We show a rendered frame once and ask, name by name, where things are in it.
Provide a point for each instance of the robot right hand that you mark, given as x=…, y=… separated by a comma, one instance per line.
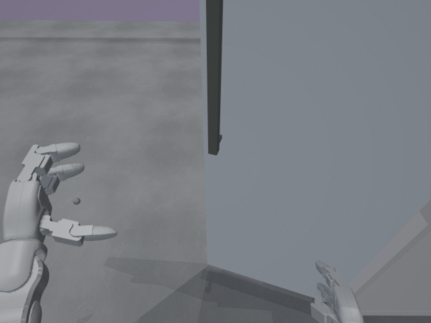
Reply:
x=342, y=305

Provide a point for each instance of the left robot forearm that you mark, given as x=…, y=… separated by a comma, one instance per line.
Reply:
x=23, y=279

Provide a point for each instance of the handle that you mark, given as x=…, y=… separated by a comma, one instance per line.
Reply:
x=214, y=19

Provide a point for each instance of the fridge door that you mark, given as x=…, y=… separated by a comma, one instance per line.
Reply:
x=325, y=117

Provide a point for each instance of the robot left hand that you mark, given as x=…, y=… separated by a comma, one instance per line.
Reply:
x=27, y=200

